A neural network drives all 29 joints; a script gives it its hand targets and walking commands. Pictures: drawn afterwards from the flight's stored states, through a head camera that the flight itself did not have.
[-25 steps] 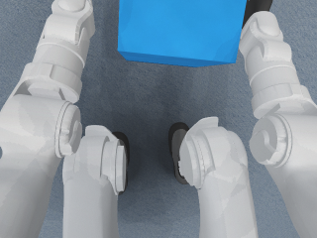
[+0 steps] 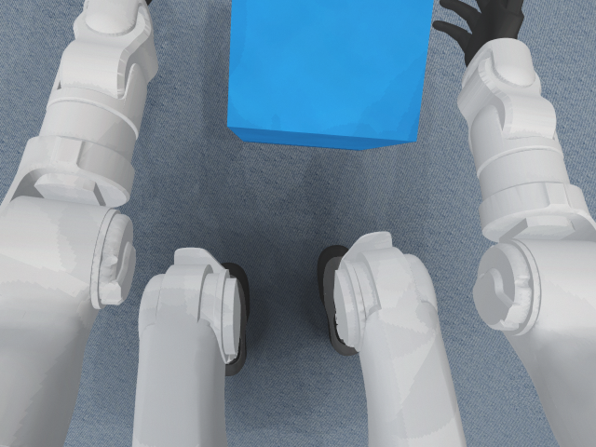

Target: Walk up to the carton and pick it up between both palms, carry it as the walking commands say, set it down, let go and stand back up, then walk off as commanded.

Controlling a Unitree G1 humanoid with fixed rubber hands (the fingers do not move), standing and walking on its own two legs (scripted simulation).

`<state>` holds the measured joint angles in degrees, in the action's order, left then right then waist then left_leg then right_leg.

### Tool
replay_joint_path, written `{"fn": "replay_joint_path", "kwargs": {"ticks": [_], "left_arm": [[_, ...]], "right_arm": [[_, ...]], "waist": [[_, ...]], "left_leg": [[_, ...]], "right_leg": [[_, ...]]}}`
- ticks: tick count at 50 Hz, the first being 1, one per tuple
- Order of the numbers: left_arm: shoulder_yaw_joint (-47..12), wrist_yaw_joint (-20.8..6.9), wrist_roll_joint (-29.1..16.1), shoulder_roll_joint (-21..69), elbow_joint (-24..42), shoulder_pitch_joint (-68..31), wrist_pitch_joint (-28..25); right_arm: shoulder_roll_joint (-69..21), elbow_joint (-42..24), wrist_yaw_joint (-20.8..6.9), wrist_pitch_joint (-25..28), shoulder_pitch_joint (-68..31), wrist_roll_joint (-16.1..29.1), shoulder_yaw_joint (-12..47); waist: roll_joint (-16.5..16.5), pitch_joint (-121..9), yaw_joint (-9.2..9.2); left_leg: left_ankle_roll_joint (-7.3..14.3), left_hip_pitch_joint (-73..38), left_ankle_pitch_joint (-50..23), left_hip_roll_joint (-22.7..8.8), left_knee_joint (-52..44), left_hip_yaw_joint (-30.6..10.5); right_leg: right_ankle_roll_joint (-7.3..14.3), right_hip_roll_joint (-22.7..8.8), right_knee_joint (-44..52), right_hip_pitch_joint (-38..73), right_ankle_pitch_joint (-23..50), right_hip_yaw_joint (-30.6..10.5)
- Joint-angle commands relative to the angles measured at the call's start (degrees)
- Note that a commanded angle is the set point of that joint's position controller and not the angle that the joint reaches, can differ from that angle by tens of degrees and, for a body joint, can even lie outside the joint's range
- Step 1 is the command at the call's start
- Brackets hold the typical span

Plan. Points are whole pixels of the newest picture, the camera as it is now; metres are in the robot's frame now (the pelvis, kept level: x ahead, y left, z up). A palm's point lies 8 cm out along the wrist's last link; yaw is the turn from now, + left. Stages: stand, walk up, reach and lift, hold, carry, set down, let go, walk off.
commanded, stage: set down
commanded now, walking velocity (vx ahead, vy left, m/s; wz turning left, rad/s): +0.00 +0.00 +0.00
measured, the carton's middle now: (316, 61) +0.54 -0.06 -0.27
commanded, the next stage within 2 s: let go in 1.04 s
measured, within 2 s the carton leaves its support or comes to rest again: neither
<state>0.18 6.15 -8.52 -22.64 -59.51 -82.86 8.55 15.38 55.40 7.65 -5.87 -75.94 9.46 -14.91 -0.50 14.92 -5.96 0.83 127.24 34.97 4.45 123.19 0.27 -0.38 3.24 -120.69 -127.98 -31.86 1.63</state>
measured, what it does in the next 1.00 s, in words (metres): rises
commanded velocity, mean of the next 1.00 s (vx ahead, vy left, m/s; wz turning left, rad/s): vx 0.00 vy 0.00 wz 0.00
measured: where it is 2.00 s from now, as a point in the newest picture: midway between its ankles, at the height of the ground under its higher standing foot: (286, 327)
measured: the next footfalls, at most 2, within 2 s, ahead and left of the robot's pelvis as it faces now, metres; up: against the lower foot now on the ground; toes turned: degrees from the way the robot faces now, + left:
none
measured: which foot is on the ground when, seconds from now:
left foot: down 0.00-1.00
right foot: down 0.00-1.00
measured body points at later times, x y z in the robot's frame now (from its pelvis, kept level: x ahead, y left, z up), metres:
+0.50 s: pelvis +0.01 +0.00 +0.12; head +0.34 +0.00 +0.43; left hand +0.60 +0.14 +0.01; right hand +0.53 -0.23 +0.01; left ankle +0.10 +0.10 -0.36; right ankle +0.11 -0.11 -0.36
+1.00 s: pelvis +0.04 +0.00 +0.26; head +0.34 +0.00 +0.60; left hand +0.59 +0.14 +0.16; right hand +0.53 -0.24 +0.16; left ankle +0.10 +0.10 -0.36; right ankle +0.11 -0.11 -0.36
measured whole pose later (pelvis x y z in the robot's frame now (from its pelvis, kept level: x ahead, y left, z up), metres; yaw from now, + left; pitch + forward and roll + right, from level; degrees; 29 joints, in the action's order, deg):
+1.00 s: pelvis +0.04 +0.00 +0.26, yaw +1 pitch +45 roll +0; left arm 13.0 0.4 3.9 -15.8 -55.5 -68.6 10.1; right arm 8.7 45.3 1.9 -8.0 -58.7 -1.0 -24.4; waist -1.6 -3.6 -6.5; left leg 0.7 88.0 19.2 4.4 62.4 -2.4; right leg -0.2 2.6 -61.2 -88.7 -17.4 -1.6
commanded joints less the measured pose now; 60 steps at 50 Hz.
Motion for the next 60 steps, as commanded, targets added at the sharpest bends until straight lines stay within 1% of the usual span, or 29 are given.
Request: {"fn": "replay_joint_path", "kwargs": {"ticks": [1,6,8,13,18,24,32,41,46,50,53,56,58,60], "left_arm": [[2.39,-0.34,1.44,-3.64,6.43,-16.86,-0.43],[5.65,-0.55,3.71,-3.88,6.14,-14.23,0.47],[6.7,-0.82,4.52,-3.66,6.19,-13.39,0.74],[8.0,-1.64,5.75,-3.0,7.5,-12.21,1.36],[8.4,-2.26,6.6,-2.37,9.2,-11.21,2.16],[8.91,-2.82,7.75,-1.69,10.64,-9.27,2.71],[9.72,-3.56,8.86,-0.8,12.02,-6.24,2.92],[11.05,-4.66,10.39,0.8,11.4,-2.81,1.74],[12.26,-5.31,11.61,1.63,11.61,-1.06,0.86],[14.01,-6.21,13.78,3.71,8.32,-0.32,0.03],[15.83,-6.61,16.18,4.67,7.2,1.32,-0.45],[17.56,-6.3,18.36,5.57,7.87,4.5,-0.8],[18.24,-5.26,19.24,6.9,10.46,7.0,-0.9],[18.31,-3.99,19.64,8.19,13.77,10.77,-0.83]], "right_arm": [[7.06,-6.84,0.07,0.11,-11.03,-1.51,-2.01],[5.26,-10.0,0.01,-1.06,-9.89,-2.23,-2.59],[4.59,-10.74,-0.07,-1.49,-9.2,-2.61,-2.82],[3.89,-12.15,-0.41,-2.3,-7.41,-3.67,-3.74],[3.76,-13.26,-1.01,-2.98,-5.5,-4.27,-4.68],[3.46,-14.37,-2.0,-3.29,-2.88,-4.7,-5.53],[3.07,-16.06,-3.28,-3.23,0.31,-5.69,-6.46],[1.63,-16.35,-4.88,-2.09,3.85,-7.67,-7.82],[0.33,-17.29,-5.49,-1.43,5.97,-9.32,-8.83],[-2.25,-14.6,-6.16,-0.7,6.57,-12.16,-10.71],[-3.65,-13.49,-6.36,-0.17,7.44,-14.56,-12.13],[-4.24,-13.77,-6.4,0.41,9.73,-16.47,-12.67],[-3.55,-15.24,-6.95,0.98,11.79,-17.36,-12.04],[-2.43,-17.46,-7.74,1.31,15.4,-18.03,-11.16]], "waist": [[-6.06,-71.8,-3.8],[-4.28,-74.52,-2.04],[-3.86,-74.52,-1.74],[-3.86,-75.9,-2.14],[-5.17,-77.64,-2.64],[-6.44,-78.77,-2.58],[-6.33,-79.0,-2.38],[-5.76,-76.24,-2.3],[-5.39,-75.61,-2.27],[-5.07,-66.75,-2.34],[-4.48,-64.89,-1.89],[-3.78,-66.86,-1.22],[-3.76,-70.58,-0.84],[-4.05,-75.37,-1.0]], "left_leg": [[-0.94,-34.61,-16.05,0.06,-12.26,-0.31],[-0.65,-34.84,-16.15,0.73,-17.01,0.64],[-0.63,-34.88,-16.12,0.93,-18.94,0.94],[-0.95,-37.42,-17.0,1.22,-23.71,1.4],[-1.4,-42.45,-18.88,1.4,-28.6,1.4],[-1.71,-48.95,-22.28,1.48,-34.77,1.03],[-1.82,-57.5,-26.34,1.38,-44.35,0.24],[-1.78,-67.15,-30.56,0.68,-56.23,-1.36],[-1.68,-72.61,-33.2,0.53,-62.59,-1.94],[-1.78,-71.4,-29.86,0.05,-67.35,-2.41],[-1.92,-70.6,-29.62,-0.03,-69.33,-2.07],[-2.21,-71.27,-32.83,0.05,-69.89,-1.55],[-2.64,-73.91,-37.42,-0.04,-69.85,-1.49],[-3.0,-78.18,-42.83,-0.2,-69.97,-1.61]], "right_leg": [[-1.4,0.06,12.41,35.83,20.34,0.74],[-1.95,0.78,16.52,39.25,20.95,1.04],[-2.09,0.98,18.35,39.98,20.96,1.17],[-2.24,1.34,23.02,42.79,21.93,1.67],[-2.24,1.59,27.86,45.38,23.16,2.25],[-2.39,1.75,34.0,49.09,25.59,2.33],[-2.8,1.56,43.31,55.2,28.68,2.06],[-2.93,0.84,54.75,61.27,32.01,1.22],[-3.07,0.54,61.03,66.19,34.49,0.55],[-3.21,-0.11,65.23,64.6,31.25,0.49],[-3.34,-0.27,66.92,66.56,31.94,0.62],[-3.38,-0.07,67.74,70.66,35.76,0.65],[-3.05,0.52,68.11,74.1,39.26,0.67],[-2.67,1.12,68.63,77.8,43.02,0.67]]}}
